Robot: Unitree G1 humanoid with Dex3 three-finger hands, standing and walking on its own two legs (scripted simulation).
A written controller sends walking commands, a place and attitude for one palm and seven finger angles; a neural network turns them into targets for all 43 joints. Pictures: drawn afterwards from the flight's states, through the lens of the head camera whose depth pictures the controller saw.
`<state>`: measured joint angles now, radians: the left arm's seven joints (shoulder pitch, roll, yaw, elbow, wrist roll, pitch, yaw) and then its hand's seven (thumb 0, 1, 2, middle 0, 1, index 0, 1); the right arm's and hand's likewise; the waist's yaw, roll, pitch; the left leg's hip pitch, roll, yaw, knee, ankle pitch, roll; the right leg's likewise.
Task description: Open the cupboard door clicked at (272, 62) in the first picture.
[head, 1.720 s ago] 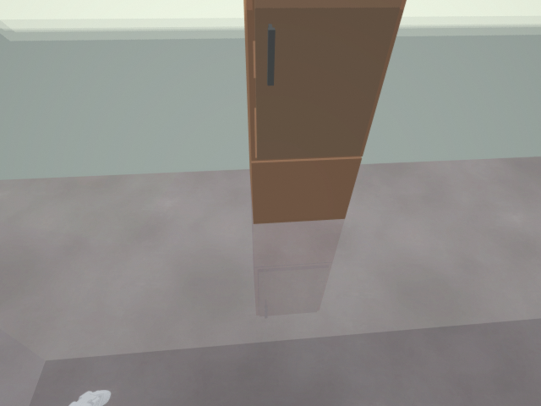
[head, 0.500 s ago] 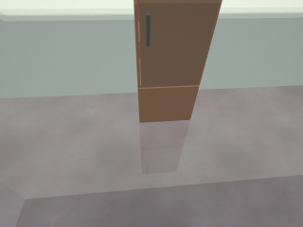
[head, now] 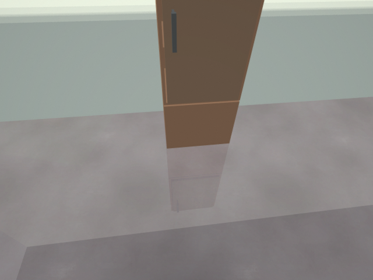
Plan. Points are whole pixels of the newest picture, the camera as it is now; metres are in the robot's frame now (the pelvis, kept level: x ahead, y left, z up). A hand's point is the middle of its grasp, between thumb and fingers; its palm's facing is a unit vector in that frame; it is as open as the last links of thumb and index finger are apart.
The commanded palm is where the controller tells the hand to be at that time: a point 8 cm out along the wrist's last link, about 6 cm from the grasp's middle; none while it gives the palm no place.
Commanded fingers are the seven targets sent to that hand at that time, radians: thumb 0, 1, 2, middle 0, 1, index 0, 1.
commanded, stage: walk to a spot facing it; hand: left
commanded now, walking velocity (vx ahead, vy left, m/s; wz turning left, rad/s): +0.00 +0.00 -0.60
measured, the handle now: (173, 31) +1.04 +0.13 +0.07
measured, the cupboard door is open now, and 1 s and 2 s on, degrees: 0 0 0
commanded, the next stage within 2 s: turn to face it in 1.74 s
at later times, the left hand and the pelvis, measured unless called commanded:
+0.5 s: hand out of the picture +0.04 +0.14 -0.16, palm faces -0.18 -0.95 -0.24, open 7.3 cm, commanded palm none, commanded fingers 0.00 0.90 0.90 -0.20 -0.30 -0.20 -0.30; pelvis -0.02 -0.04 +0.00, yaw -15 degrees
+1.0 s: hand (131, 239) +0.25 +0.17 -0.17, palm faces -0.47 -0.87 -0.18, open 7.4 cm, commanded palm none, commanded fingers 0.00 0.90 0.90 -0.20 -0.30 -0.20 -0.30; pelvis +0.10 +0.01 +0.01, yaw -33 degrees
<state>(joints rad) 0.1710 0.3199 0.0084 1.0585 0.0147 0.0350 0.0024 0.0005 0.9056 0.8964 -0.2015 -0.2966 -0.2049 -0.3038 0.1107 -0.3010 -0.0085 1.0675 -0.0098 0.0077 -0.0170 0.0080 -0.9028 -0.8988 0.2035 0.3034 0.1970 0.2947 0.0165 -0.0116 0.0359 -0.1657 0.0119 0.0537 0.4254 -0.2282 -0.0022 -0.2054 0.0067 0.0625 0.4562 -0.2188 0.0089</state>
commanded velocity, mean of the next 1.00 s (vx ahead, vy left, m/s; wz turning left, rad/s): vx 0.22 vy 0.00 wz -0.60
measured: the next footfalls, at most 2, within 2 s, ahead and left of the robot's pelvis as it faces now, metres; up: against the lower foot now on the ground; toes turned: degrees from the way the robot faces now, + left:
left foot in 0.80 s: +0.11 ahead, +0.09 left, +0.00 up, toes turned -25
right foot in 1.34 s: +0.25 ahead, -0.20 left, +0.00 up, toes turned -55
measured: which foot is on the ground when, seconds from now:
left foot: down 0.00-0.22, up 0.24-0.78, down 0.80-1.00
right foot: down 0.00-0.80, up 0.82-1.00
